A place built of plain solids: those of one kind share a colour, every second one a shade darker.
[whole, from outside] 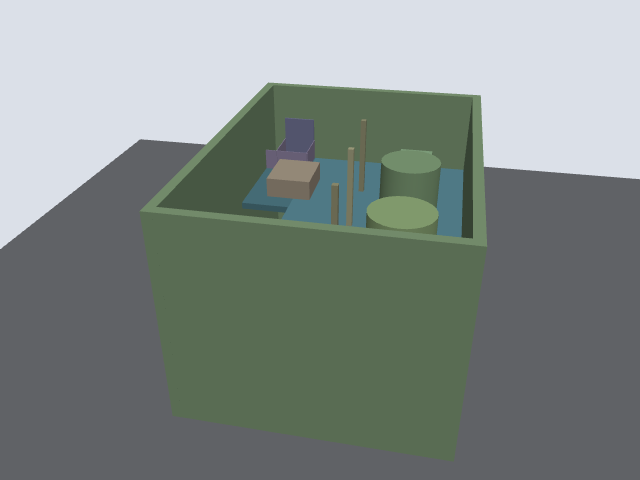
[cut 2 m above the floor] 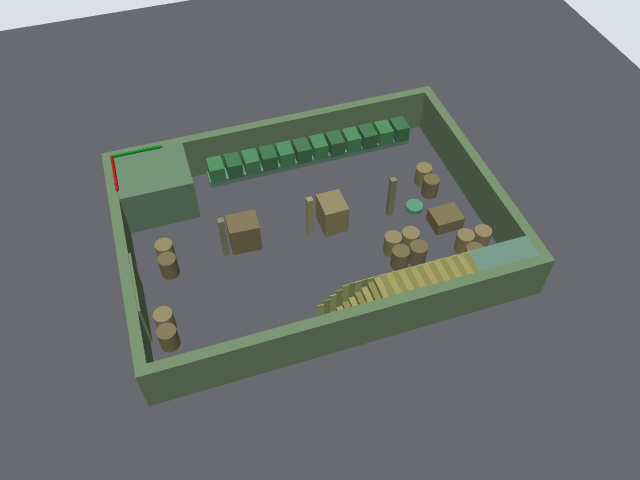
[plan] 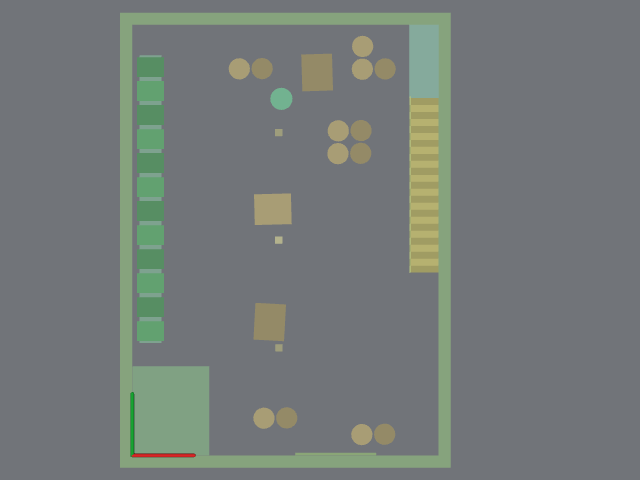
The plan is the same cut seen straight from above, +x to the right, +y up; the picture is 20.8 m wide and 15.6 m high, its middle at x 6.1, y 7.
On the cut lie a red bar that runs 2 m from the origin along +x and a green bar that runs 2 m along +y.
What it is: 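The cask floor and the brewing floor of a tower brewery's brewhouse, with the steep straight timber stair of 26 risers, its west side open behind a timber rail, beside a well 1.2 m broad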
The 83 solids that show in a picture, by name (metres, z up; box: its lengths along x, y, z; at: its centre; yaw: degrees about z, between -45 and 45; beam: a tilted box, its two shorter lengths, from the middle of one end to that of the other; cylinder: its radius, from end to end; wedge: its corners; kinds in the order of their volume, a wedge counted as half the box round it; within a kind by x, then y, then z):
{
 "wall_1": {"box": [0.4, 14.79, 9.0], "at": [-0.2, 7.0, 4.45]},
 "wall_2": {"box": [10.75, 0.4, 9.0], "at": [4.97, -0.2, 4.45]},
 "wall_3": {"box": [10.75, 0.4, 9.0], "at": [4.97, 14.19, 4.45]},
 "wall_4": {"box": [0.4, 14.79, 9.0], "at": [10.15, 7.0, 4.45]},
 "upper_floor_1": {"box": [7.77, 14.01, 0.3], "at": [3.88, 7.0, 5.0]},
 "upper_floor_2": {"box": [1.27, 5.95, 0.3], "at": [8.38, 2.96, 5.0]},
 "upper_floor_3": {"box": [0.96, 5.95, 0.3], "at": [9.48, 2.96, 5.0]},
 "office_1": {"box": [2.5, 2.9, 2.25], "at": [1.25, 1.45, 1.07]},
 "stair_steps_1": {"box": [0.9, 0.23, 0.25], "at": [9.5, 6.05, 0.07]},
 "stair_steps_2": {"box": [0.9, 0.23, 0.45], "at": [9.5, 6.28, 0.17]},
 "stair_steps_3": {"box": [0.9, 0.23, 0.64], "at": [9.5, 6.51, 0.27]},
 "stair_steps_4": {"box": [0.9, 0.23, 0.84], "at": [9.5, 6.73, 0.37]},
 "stair_steps_5": {"box": [0.9, 0.23, 1.04], "at": [9.5, 6.96, 0.47]},
 "stair_steps_6": {"box": [0.9, 0.23, 1.24], "at": [9.5, 7.19, 0.57]},
 "stair_steps_7": {"box": [0.9, 0.23, 1.44], "at": [9.5, 7.42, 0.67]},
 "stair_steps_8": {"box": [0.9, 0.23, 1.63], "at": [9.5, 7.64, 0.77]},
 "stair_steps_9": {"box": [0.9, 0.23, 1.83], "at": [9.5, 7.87, 0.87]},
 "stair_steps_10": {"box": [0.9, 0.23, 2.03], "at": [9.5, 8.1, 0.96]},
 "stair_steps_11": {"box": [0.9, 0.23, 2.23], "at": [9.5, 8.32, 1.06]},
 "stair_steps_12": {"box": [0.9, 0.23, 2.43], "at": [9.5, 8.55, 1.16]},
 "stair_steps_13": {"box": [0.9, 0.23, 2.62], "at": [9.5, 8.78, 1.26]},
 "stair_steps_14": {"box": [0.9, 0.23, 2.82], "at": [9.5, 9.0, 1.36]},
 "stair_steps_15": {"box": [0.9, 0.23, 3.02], "at": [9.5, 9.23, 1.46]},
 "stair_steps_16": {"box": [0.9, 0.23, 3.22], "at": [9.5, 9.46, 1.56]},
 "stair_steps_17": {"box": [0.9, 0.23, 3.41], "at": [9.5, 9.69, 1.66]},
 "stair_steps_18": {"box": [0.9, 0.23, 3.61], "at": [9.5, 9.91, 1.76]},
 "stair_steps_19": {"box": [0.9, 0.23, 3.81], "at": [9.5, 10.14, 1.86]},
 "stair_steps_20": {"box": [0.9, 0.23, 4.01], "at": [9.5, 10.37, 1.95]},
 "stair_steps_21": {"box": [0.9, 0.23, 4.21], "at": [9.5, 10.59, 2.05]},
 "stair_steps_22": {"box": [0.9, 0.23, 4.4], "at": [9.5, 10.82, 2.15]},
 "stair_steps_23": {"box": [0.9, 0.23, 4.6], "at": [9.5, 11.05, 2.25]},
 "stair_steps_24": {"box": [0.9, 0.23, 4.8], "at": [9.5, 11.27, 2.35]},
 "stair_steps_25": {"box": [0.9, 0.23, 5.0], "at": [9.5, 11.5, 2.45]},
 "liquor_back_1": {"cylinder": 1.28, "from": [2.42, 5.25, 5.1], "to": [2.42, 5.25, 7.56]},
 "stair_head_landing_1": {"box": [0.96, 2.39, 5.2], "at": [9.48, 12.81, 2.55]},
 "mash_tun_1": {"cylinder": 1.39, "from": [2.42, 8.74, 5.1], "to": [2.42, 8.74, 6.9]},
 "load_1": {"cylinder": 0.34, "from": [3.48, 12.56, -0.05], "to": [3.48, 12.56, 0.88]},
 "load_2": {"cylinder": 0.34, "from": [4.22, 12.57, -0.05], "to": [4.22, 12.57, 0.88]},
 "load_3": {"cylinder": 0.34, "from": [4.28, 1.21, -0.05], "to": [4.28, 1.21, 0.88]},
 "load_4": {"box": [1.0, 1.2, 1.37], "at": [4.47, 4.33, 0.64], "yaw": -3.1},
 "load_5": {"box": [1.2, 1.0, 1.37], "at": [4.57, 8.0, 0.64], "yaw": 1.4},
 "load_6": {"cylinder": 0.34, "from": [5.02, 1.22, -0.05], "to": [5.02, 1.22, 0.88]},
 "load_7": {"box": [1.0, 1.2, 0.66], "at": [6.01, 12.44, 0.28], "yaw": 1.6},
 "load_8": {"cylinder": 0.34, "from": [6.68, 9.81, -0.05], "to": [6.68, 9.81, 0.88]},
 "load_9": {"cylinder": 0.34, "from": [6.69, 10.55, -0.05], "to": [6.69, 10.55, 0.88]},
 "load_10": {"cylinder": 0.34, "from": [7.42, 9.82, -0.05], "to": [7.42, 9.82, 0.88]},
 "load_11": {"cylinder": 0.34, "from": [7.43, 10.56, -0.05], "to": [7.43, 10.56, 0.88]},
 "load_12": {"cylinder": 0.34, "from": [7.46, 0.68, -0.05], "to": [7.46, 0.68, 0.88]},
 "load_13": {"cylinder": 0.34, "from": [7.48, 12.55, -0.05], "to": [7.48, 12.55, 0.88]},
 "load_14": {"cylinder": 0.34, "from": [7.49, 13.29, -0.05], "to": [7.49, 13.29, 0.88]},
 "load_15": {"cylinder": 0.34, "from": [8.2, 0.69, -0.05], "to": [8.2, 0.69, 0.88]},
 "load_16": {"cylinder": 0.34, "from": [8.22, 12.56, -0.05], "to": [8.22, 12.56, 0.88]},
 "cask_1": {"box": [0.88, 0.65, 0.74], "at": [0.59, 4.04, 0.67]},
 "cask_2": {"box": [0.88, 0.65, 0.74], "at": [0.59, 4.82, 0.67]},
 "cask_3": {"box": [0.88, 0.65, 0.74], "at": [0.59, 5.6, 0.67]},
 "cask_4": {"box": [0.88, 0.65, 0.74], "at": [0.59, 6.38, 0.67]},
 "cask_5": {"box": [0.88, 0.65, 0.74], "at": [0.59, 7.16, 0.67]},
 "cask_6": {"box": [0.88, 0.65, 0.74], "at": [0.59, 7.94, 0.67]},
 "cask_7": {"box": [0.88, 0.65, 0.74], "at": [0.59, 8.72, 0.67]},
 "cask_8": {"box": [0.88, 0.65, 0.74], "at": [0.59, 9.5, 0.67]},
 "cask_9": {"box": [0.88, 0.65, 0.74], "at": [0.59, 10.28, 0.67]},
 "cask_10": {"box": [0.88, 0.65, 0.74], "at": [0.59, 11.06, 0.67]},
 "cask_11": {"box": [0.88, 0.65, 0.74], "at": [0.59, 11.84, 0.67]},
 "cask_12": {"box": [0.88, 0.65, 0.74], "at": [0.59, 12.62, 0.67]},
 "cooler_1": {"box": [2.04, 2.39, 0.96], "at": [7.98, 3.84, 5.58]},
 "stillage_1": {"box": [0.72, 9.36, 0.39], "at": [0.59, 8.33, 0.14]},
 "post_1": {"box": [0.24, 0.24, 8.7], "at": [4.76, 3.5, 4.3]},
 "post_2": {"box": [0.24, 0.24, 8.7], "at": [4.76, 7.0, 4.3]},
 "post_3": {"box": [0.24, 0.24, 8.7], "at": [4.76, 10.49, 4.3]},
 "loading_door_1": {"box": [2.64, 0.09, 2.87], "at": [6.61, 0.04, 1.39]},
 "hoist_door_1": {"box": [1.54, 0.09, 2.12], "at": [8.6, 0.04, 6.21]},
 "hoist_rail_1": {"box": [0.04, 1.93, 1.05], "at": [7.82, 0.93, 5.62]},
 "hoist_rail_2": {"box": [2.22, 0.04, 1.05], "at": [8.88, 1.84, 5.62]},
 "hoist_rail_3": {"box": [0.04, 1.93, 1.05], "at": [9.38, 0.93, 5.62]},
 "stair_rail_1": {"box": [0.04, 0.23, 1.22], "at": [9.03, 6.05, 0.56]},
 "stair_rail_2": {"box": [0.04, 0.23, 1.42], "at": [9.03, 6.28, 0.66]},
 "stair_rail_3": {"box": [0.04, 0.23, 1.62], "at": [9.03, 6.51, 0.76]},
 "stair_rail_4": {"box": [0.04, 0.23, 1.82], "at": [9.03, 6.73, 0.86]},
 "stair_rail_5": {"box": [0.04, 0.23, 2.01], "at": [9.03, 6.96, 0.96]},
 "stair_rail_6": {"box": [0.04, 0.23, 2.21], "at": [9.03, 7.19, 1.06]},
 "stair_rail_7": {"box": [0.04, 0.23, 2.41], "at": [9.03, 7.41, 1.16]},
 "stair_rail_8": {"box": [0.04, 0.23, 2.61], "at": [9.03, 7.64, 1.25]},
 "hose_coil_1": {"cylinder": 0.36, "from": [4.84, 11.59, -0.05], "to": [4.84, 11.59, 0.23]}
}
